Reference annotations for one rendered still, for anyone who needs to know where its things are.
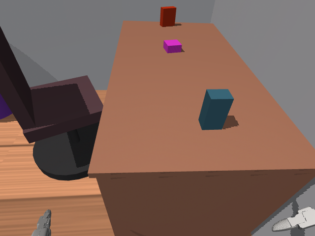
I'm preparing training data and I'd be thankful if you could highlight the office chair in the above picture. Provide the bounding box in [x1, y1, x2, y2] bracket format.
[0, 27, 103, 181]

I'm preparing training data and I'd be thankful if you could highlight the desk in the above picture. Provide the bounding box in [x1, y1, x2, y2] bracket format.
[88, 21, 315, 236]

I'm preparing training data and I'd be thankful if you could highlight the right robot hand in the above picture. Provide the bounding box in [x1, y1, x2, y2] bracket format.
[272, 206, 315, 232]

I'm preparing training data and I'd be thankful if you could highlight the left robot hand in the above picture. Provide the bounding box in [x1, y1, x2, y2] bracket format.
[31, 209, 51, 236]

